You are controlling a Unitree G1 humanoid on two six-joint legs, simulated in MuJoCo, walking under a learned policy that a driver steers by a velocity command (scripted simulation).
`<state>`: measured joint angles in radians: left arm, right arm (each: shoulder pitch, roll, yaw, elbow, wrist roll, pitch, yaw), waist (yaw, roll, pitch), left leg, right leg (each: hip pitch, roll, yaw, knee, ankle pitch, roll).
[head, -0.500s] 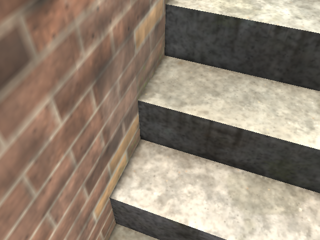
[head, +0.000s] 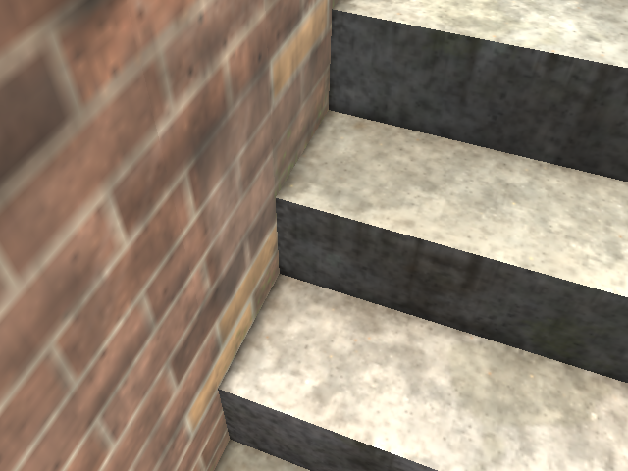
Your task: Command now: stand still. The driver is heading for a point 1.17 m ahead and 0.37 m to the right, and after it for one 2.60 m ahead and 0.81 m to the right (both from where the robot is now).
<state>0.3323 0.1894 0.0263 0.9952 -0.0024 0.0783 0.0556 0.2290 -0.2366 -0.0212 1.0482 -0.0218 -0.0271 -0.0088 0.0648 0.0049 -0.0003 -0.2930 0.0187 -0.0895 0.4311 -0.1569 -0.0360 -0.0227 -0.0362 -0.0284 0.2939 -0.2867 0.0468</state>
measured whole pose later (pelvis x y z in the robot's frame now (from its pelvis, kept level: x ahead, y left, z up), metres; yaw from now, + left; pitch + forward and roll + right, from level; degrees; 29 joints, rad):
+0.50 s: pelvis +0.00 +0.00 +0.00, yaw +0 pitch +1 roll -1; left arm 0.35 0.19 0.03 0.99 0.00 0.07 0.06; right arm 0.23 -0.24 -0.02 1.05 -0.02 -0.03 -0.01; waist 0.07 0.01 -0.01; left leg -0.30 0.02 -0.10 0.43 -0.15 -0.04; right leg -0.02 -0.03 -0.03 0.28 -0.28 0.04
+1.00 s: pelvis +0.00 +0.00 +0.00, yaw +1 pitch +0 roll -1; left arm 0.36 0.20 0.03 1.01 -0.01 0.08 0.07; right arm 0.25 -0.25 -0.04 1.06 -0.02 -0.02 -0.01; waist 0.06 0.01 0.02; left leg -0.28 0.02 -0.11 0.42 -0.15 -0.04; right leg 0.00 -0.04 -0.03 0.27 -0.28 0.05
